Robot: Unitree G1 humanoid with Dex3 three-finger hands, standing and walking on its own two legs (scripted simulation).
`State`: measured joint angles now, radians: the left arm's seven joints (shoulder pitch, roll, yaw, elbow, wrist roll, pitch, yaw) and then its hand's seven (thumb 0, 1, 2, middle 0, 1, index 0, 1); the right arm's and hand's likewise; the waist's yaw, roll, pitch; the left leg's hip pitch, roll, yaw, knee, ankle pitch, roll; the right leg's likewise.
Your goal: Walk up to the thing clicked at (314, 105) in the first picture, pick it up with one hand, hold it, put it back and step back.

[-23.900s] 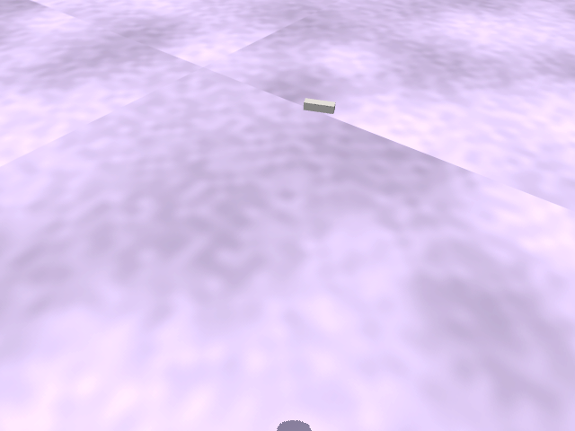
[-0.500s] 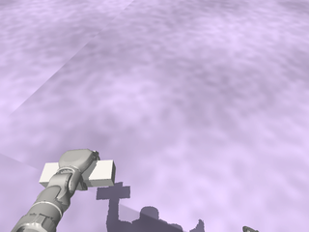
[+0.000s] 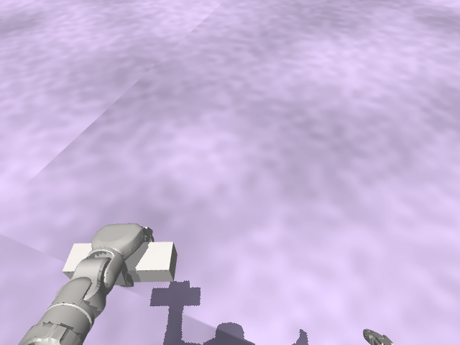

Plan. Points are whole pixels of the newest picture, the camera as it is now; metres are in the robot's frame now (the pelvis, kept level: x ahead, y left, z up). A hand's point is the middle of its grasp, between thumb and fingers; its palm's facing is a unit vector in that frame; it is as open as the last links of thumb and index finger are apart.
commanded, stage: hold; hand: left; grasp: from above
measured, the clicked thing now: (123, 262) +0.31 +0.23 -0.08
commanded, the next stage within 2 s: crouch in 1.26 s
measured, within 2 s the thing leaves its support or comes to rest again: neither
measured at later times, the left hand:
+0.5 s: hand (123, 265) +0.28 +0.21 -0.04, palm faces -0.47 -0.06 -0.88, open 9.1 cm
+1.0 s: hand (122, 264) +0.28 +0.21 -0.04, palm faces -0.49 -0.06 -0.87, open 9.1 cm
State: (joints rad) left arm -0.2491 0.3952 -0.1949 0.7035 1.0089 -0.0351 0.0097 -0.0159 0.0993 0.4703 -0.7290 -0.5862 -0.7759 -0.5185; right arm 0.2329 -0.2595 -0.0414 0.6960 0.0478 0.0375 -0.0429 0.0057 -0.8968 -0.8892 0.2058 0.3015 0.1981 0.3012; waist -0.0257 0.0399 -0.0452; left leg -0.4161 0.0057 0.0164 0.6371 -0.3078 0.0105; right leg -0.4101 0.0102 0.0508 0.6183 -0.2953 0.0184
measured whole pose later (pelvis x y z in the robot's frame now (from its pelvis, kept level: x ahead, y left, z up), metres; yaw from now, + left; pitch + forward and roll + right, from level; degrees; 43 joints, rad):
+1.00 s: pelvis +0.00 -0.01 +0.01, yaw +0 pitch +2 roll +0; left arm -0.22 0.40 -0.20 0.62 1.00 -0.05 -0.05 -0.02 0.09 0.49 -0.73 -0.58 -0.78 -0.52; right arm 0.18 -0.25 -0.03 0.68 0.06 0.06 -0.06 0.01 -0.90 -0.89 0.21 0.30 0.20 0.30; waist 0.00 0.05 0.00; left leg -0.29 0.00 0.01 0.51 -0.25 0.00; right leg -0.29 0.01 0.05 0.51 -0.24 0.01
